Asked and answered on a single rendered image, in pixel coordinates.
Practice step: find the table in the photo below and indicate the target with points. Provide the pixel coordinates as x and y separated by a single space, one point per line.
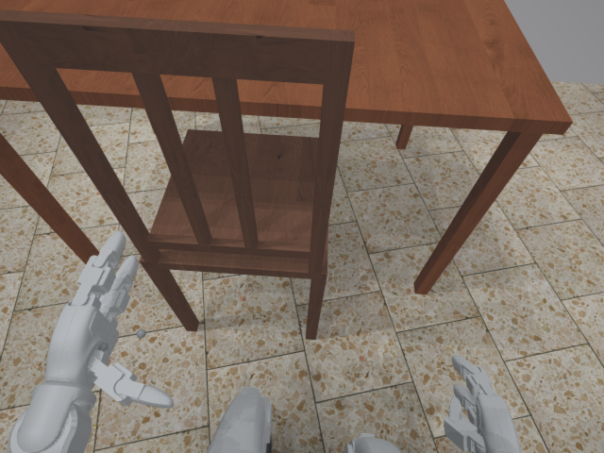
444 63

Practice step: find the chair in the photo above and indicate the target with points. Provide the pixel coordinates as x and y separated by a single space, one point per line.
236 203

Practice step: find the robot left hand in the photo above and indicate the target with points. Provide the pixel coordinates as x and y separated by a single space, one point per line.
89 320

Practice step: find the robot left forearm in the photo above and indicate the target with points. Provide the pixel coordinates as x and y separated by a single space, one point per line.
56 421

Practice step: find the left robot thigh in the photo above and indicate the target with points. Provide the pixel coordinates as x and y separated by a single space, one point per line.
245 426

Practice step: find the robot right hand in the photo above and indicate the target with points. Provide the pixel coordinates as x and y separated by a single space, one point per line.
488 413

